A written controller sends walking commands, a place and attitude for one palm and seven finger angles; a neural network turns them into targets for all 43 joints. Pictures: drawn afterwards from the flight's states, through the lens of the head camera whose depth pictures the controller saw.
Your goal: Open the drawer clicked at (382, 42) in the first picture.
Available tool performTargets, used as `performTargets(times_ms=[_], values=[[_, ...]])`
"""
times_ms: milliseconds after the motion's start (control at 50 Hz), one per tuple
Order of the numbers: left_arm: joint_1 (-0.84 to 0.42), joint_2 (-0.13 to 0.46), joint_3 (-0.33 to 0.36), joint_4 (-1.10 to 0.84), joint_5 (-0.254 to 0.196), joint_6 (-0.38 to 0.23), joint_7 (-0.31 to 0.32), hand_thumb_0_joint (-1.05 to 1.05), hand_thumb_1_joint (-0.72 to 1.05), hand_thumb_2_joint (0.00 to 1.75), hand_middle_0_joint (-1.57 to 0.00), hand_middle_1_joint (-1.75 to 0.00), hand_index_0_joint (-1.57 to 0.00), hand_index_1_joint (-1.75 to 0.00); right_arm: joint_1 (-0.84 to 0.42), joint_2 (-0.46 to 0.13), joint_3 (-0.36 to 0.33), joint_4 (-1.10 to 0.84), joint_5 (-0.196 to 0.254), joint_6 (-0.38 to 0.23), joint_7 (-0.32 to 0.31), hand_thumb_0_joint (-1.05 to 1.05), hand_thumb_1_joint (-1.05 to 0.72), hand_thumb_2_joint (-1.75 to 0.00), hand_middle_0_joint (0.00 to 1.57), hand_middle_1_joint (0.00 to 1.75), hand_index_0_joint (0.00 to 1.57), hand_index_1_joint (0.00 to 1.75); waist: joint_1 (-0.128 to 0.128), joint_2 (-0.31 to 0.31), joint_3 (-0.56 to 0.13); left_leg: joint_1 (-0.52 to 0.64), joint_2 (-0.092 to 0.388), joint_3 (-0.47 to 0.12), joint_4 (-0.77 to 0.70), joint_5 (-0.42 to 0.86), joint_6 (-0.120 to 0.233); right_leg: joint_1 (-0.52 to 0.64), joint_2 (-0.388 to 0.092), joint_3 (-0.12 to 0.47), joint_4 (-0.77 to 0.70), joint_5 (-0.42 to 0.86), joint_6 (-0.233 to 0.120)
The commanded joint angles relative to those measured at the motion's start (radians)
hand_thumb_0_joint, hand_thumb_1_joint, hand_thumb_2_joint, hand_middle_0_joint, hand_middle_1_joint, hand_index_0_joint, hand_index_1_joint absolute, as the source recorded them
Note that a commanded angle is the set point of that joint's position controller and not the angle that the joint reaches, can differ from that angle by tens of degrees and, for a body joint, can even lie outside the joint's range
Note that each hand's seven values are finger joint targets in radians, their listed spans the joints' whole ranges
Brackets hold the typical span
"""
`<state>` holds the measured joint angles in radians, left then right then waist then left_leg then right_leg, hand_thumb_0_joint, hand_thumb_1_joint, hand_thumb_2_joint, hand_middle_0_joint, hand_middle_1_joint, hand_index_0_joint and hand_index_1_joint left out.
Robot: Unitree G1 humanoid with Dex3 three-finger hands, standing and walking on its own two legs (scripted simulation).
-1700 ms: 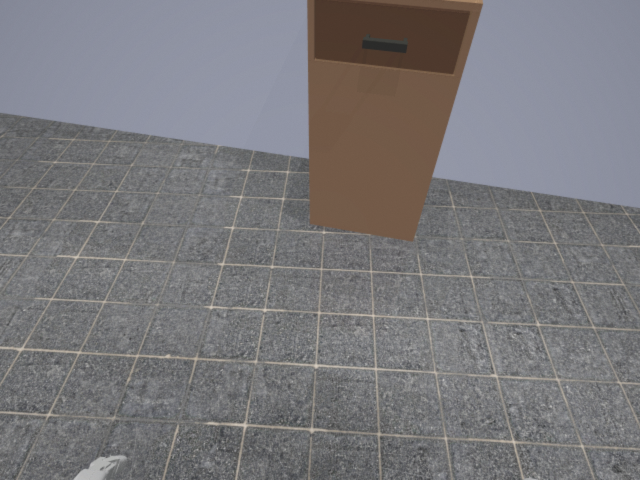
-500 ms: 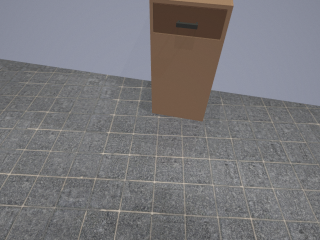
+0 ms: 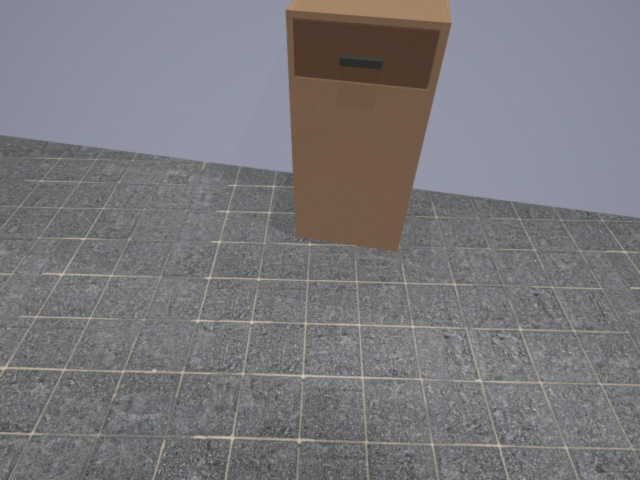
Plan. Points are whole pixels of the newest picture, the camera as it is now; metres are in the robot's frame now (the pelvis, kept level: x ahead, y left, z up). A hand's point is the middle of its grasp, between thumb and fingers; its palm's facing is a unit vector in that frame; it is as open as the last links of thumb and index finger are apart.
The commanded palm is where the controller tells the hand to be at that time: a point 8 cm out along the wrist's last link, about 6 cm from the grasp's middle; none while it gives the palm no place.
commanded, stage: walk to a spot facing it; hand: left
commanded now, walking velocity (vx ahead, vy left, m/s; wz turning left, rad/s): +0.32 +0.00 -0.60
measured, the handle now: (361, 59) +1.18 -0.03 +0.04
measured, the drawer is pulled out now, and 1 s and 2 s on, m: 0.00 0.00 0.00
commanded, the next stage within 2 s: none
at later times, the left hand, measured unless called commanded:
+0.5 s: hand out of the picture +0.09 +0.15 -0.17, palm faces -0.12 -0.98 -0.16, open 7.4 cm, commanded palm none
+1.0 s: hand (271, 284) +0.51 +0.14 -0.16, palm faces -0.46 -0.86 -0.21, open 7.4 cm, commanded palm none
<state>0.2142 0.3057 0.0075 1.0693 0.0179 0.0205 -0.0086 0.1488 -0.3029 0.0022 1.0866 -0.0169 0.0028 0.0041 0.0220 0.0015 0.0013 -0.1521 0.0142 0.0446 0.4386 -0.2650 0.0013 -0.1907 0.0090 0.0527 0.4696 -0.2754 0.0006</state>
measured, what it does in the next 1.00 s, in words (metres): walks ahead, turning right: left foot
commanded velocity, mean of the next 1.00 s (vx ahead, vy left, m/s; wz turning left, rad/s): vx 0.21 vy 0.00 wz -0.51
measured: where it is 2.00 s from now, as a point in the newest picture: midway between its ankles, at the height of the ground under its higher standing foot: (318, 459)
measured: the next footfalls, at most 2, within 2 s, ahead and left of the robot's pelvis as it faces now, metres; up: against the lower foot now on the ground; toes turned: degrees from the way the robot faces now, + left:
left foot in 0.62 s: +0.37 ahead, +0.08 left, +0.00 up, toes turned -9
right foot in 1.18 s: +0.32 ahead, -0.15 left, +0.00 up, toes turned -44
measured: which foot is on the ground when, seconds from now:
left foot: down 0.00-0.16, up 0.18-0.60, down 0.62-1.00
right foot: down 0.00-0.62, up 0.64-1.00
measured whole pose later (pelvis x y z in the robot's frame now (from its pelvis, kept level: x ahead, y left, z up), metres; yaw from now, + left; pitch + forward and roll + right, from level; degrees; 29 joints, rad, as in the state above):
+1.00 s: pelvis +0.30 +0.02 +0.00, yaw -31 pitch -2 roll -1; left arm 0.13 0.24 0.10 0.91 0.03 0.05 -0.03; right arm 0.31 -0.20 -0.05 1.03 -0.02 -0.04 -0.02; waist -0.02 -0.03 0.07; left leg -0.15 0.09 0.36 0.47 -0.29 0.06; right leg -0.57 -0.09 -0.08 0.97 -0.23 0.05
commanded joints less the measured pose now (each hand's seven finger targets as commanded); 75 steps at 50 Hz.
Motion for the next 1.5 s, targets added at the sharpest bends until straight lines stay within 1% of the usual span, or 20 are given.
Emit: performTargets(times_ms=[0, 60, 120, 140, 160, 240, 500, 560, 580, 600, 620, 680, 760, 1100, 1120, 1140, 1160, 1220, 1460, 1480], values=[[0.028, 0.077, 0.038, -0.108, 0.006, -0.011, -0.017, 0.0, 0.9, 0.9, -0.2, -0.3, -0.2, -0.3, 0.082, -0.201, -0.067, -0.067, -0.004, -0.02, -0.017, 0.0, -0.9, -0.9, 0.2, 0.3, 0.2, 0.3, -0.038, 0.129, 0.112, 0.013, 0.265, -0.264, -0.202, -0.412, 0.114, -0.278, 0.029, -0.013, 0.168, -0.183, -0.029], [-0.014, 0.032, 0.05, -0.154, 0.006, -0.028, -0.029, 0.0, 0.9, 0.9, -0.2, -0.3, -0.2, -0.3, 0.115, -0.177, -0.08, -0.08, -0.005, -0.042, -0.02, 0.0, -0.9, -0.9, 0.2, 0.3, 0.2, 0.3, -0.048, 0.149, 0.085, 0.087, 0.351, -0.22, -0.174, -0.109, 0.171, -0.327, -0.043, -0.075, 0.282, -0.219, -0.012], [0.207, 0.013, 0.065, -0.086, 0.01, -0.042, -0.03, 0.0, 0.9, 0.9, -0.2, -0.3, -0.2, -0.3, 0.048, -0.129, -0.073, -0.097, -0.005, -0.043, -0.019, 0.0, -0.9, -0.9, 0.2, 0.3, 0.2, 0.3, 0.065, 0.022, 0.03, -0.149, 0.228, 0.011, 0.165, -0.02, 0.068, 0.075, -0.016, -0.117, 0.028, -0.031, -0.034], [0.349, 0.126, 0.089, -0.049, 0.019, -0.061, -0.013, 0.0, 0.9, 0.9, -0.2, -0.3, -0.2, -0.3, 0.026, -0.049, -0.057, -0.139, 0.008, -0.045, -0.012, 0.0, -0.9, -0.9, 0.2, 0.3, 0.2, 0.3, 0.113, -0.323, 0.004, -0.443, 0.084, 0.141, 0.535, -0.188, -0.008, 0.276, -0.253, 0.302, -0.169, -0.094, -0.122], [0.433, 0.162, 0.092, -0.032, -0.004, -0.067, 0.005, 0.0, 0.9, 0.9, -0.2, -0.3, -0.2, -0.3, -0.069, -0.048, -0.051, -0.196, 0.001, -0.058, -0.006, 0.0, -0.9, -0.9, 0.2, 0.3, 0.2, 0.3, 0.136, -0.322, 0.029, -0.596, 0.036, 0.06, 0.693, -0.326, -0.016, 0.277, -0.385, 0.587, -0.272, -0.004, -0.213], [0.277, 0.044, 0.063, -0.07, 0.005, -0.078, 0.019, 0.0, 0.9, 0.9, -0.2, -0.3, -0.2, -0.3, -0.053, -0.015, -0.063, -0.16, -0.009, -0.051, 0.002, 0.0, -0.9, -0.9, 0.2, 0.3, 0.2, 0.3, 0.03, -0.062, 0.107, -0.567, 0.124, -0.032, 0.73, -0.067, -0.038, 0.089, -0.296, 0.375, -0.27, -0.002, -0.225], [0.281, 0.023, 0.074, -0.032, 0.013, -0.091, 0.031, 0.0, 0.9, 0.9, -0.2, -0.3, -0.2, -0.3, -0.131, 0.064, -0.068, -0.225, 0.003, -0.06, 0.024, 0.0, -0.9, -0.9, 0.2, 0.3, 0.2, 0.3, 0.028, -0.146, 0.1, -0.381, 0.076, 0.041, 0.273, 0.07, -0.037, 0.088, -0.207, 0.186, -0.215, 0.286, -0.161], [0.224, 0.035, 0.088, -0.048, 0.006, -0.086, 0.03, 0.0, 0.9, 0.9, -0.2, -0.3, -0.2, -0.3, 0.072, 0.017, -0.081, -0.166, 0.0, -0.077, 0.0, 0.0, -0.9, -0.9, 0.2, 0.3, 0.2, 0.3, -0.068, -0.104, 0.019, -0.028, 0.028, 0.061, 0.076, 0.091, -0.014, 0.005, -0.14, 0.147, 0.024, 0.45, -0.123], [0.241, -0.001, 0.088, -0.052, 0.001, -0.084, 0.023, 0.0, 0.9, 0.9, -0.2, -0.3, -0.2, -0.3, 0.227, -0.064, -0.098, -0.122, -0.007, -0.081, -0.016, 0.0, -0.9, -0.9, 0.2, 0.3, 0.2, 0.3, -0.119, 0.026, -0.092, 0.254, 0.127, -0.036, 0.05, 0.081, 0.012, -0.135, -0.08, 0.104, 0.253, 0.338, -0.089], [0.288, -0.059, 0.087, -0.073, -0.012, -0.079, 0.009, 0.0, 0.9, 0.9, -0.2, -0.3, -0.2, -0.3, 0.356, -0.184, -0.123, -0.096, -0.02, -0.085, -0.023, 0.0, -0.9, -0.9, 0.2, 0.3, 0.2, 0.3, -0.137, 0.322, -0.218, 0.427, 0.459, -0.436, -0.047, 0.071, 0.111, -0.35, 0.058, -0.051, 0.616, -0.215, -0.033], [0.227, -0.044, 0.087, -0.104, -0.004, -0.082, 0.008, 0.0, 0.9, 0.9, -0.2, -0.3, -0.2, -0.3, 0.35, -0.17, -0.109, -0.101, -0.009, -0.072, -0.019, 0.0, -0.9, -0.9, 0.2, 0.3, 0.2, 0.3, -0.129, 0.263, -0.18, 0.293, 0.53, -0.542, -0.174, -0.102, 0.165, -0.4, 0.036, -0.009, 0.793, -0.315, -0.044], [0.121, -0.054, 0.087, -0.107, 0.012, -0.058, -0.017, 0.0, 0.9, 0.9, -0.2, -0.3, -0.2, -0.3, 0.133, 0.002, -0.067, -0.137, -0.004, -0.085, -0.026, 0.0, -0.9, -0.9, 0.2, 0.3, 0.2, 0.3, -0.038, 0.134, 0.054, -0.035, 0.419, -0.266, -0.232, -0.085, 0.104, -0.438, -0.1, -0.025, 0.865, -0.086, -0.023], [0.158, -0.093, 0.089, -0.109, 0.014, -0.003, -0.023, 0.0, 0.9, 0.9, -0.2, -0.3, -0.2, -0.3, 0.122, 0.031, -0.06, -0.125, 0.0, -0.095, -0.036, 0.0, -0.9, -0.9, 0.2, 0.3, 0.2, 0.3, 0.01, 0.115, 0.016, -0.087, 0.347, 0.023, -0.187, 0.315, 0.104, -0.37, -0.11, -0.061, 0.791, 0.002, 0.019], [-0.092, -0.042, 0.083, -0.255, 0.012, 0.005, -0.013, 0.0, 0.9, 0.9, -0.2, -0.3, -0.2, -0.3, 0.209, -0.072, -0.098, -0.122, -0.012, -0.03, -0.023, 0.0, -0.9, -0.9, 0.2, 0.3, 0.2, 0.3, -0.031, 0.1, -0.016, 0.074, 0.393, 0.225, 0.104, 0.564, 0.076, -0.164, -0.041, -0.187, 0.183, -0.04, -0.007], [-0.013, -0.008, 0.09, -0.234, 0.013, -0.01, -0.009, 0.0, 0.9, 0.9, -0.2, -0.3, -0.2, -0.3, 0.213, -0.074, -0.096, -0.133, -0.005, -0.028, -0.017, 0.0, -0.9, -0.9, 0.2, 0.3, 0.2, 0.3, 0.011, 0.056, -0.072, 0.006, 0.362, 0.26, 0.284, 0.581, 0.032, 0.004, -0.039, -0.176, 0.056, 0.072, -0.03], [0.09, 0.1, 0.111, -0.211, 0.019, -0.027, 0.005, 0.0, 0.9, 0.9, -0.2, -0.3, -0.2, -0.3, 0.224, -0.03, -0.087, -0.166, 0.006, -0.022, -0.008, 0.0, -0.9, -0.9, 0.2, 0.3, 0.2, 0.3, 0.052, -0.178, -0.16, -0.269, 0.265, 0.301, 0.564, 0.248, -0.037, 0.284, -0.243, 0.107, 0.0, 0.407, -0.117], [0.166, 0.185, 0.127, -0.189, -0.003, -0.028, 0.017, 0.0, 0.9, 0.9, -0.2, -0.3, -0.2, -0.3, 0.176, 0.011, -0.074, -0.212, 0.006, -0.017, -0.014, 0.0, -0.9, -0.9, 0.2, 0.3, 0.2, 0.3, 0.068, -0.284, -0.198, -0.481, 0.11, 0.198, 0.815, -0.377, -0.092, 0.366, -0.444, 0.356, -0.01, 0.94, -0.251], [0.011, 0.111, 0.114, -0.231, -0.007, -0.009, 0.036, 0.0, 0.9, 0.9, -0.2, -0.3, -0.2, -0.3, 0.077, 0.003, -0.074, -0.224, 0.002, 0.009, -0.03, 0.0, -0.9, -0.9, 0.2, 0.3, 0.2, 0.3, 0.02, -0.14, -0.089, -0.458, 0.159, -0.002, 0.816, -0.254, -0.087, 0.118, -0.338, 0.241, -0.074, 0.563, -0.228], [-0.092, 0.092, 0.118, -0.263, 0.001, 0.017, 0.014, 0.0, 0.9, 0.9, -0.2, -0.3, -0.2, -0.3, 0.176, 0.02, -0.074, -0.225, 0.01, -0.003, -0.038, 0.0, -0.9, -0.9, 0.2, 0.3, 0.2, 0.3, -0.069, -0.17, -0.083, -0.049, 0.028, 0.057, 0.09, -0.016, -0.069, -0.163, -0.158, 0.231, -0.006, 0.241, -0.112], [-0.09, 0.046, 0.11, -0.272, -0.005, 0.022, 0.013, 0.0, 0.9, 0.9, -0.2, -0.3, -0.2, -0.3, 0.205, -0.021, -0.081, -0.219, 0.009, -0.013, -0.042, 0.0, -0.9, -0.9, 0.2, 0.3, 0.2, 0.3, -0.082, -0.03, -0.099, 0.057, 0.109, -0.029, -0.059, -0.001, -0.046, -0.239, -0.093, 0.177, 0.096, 0.138, -0.06]])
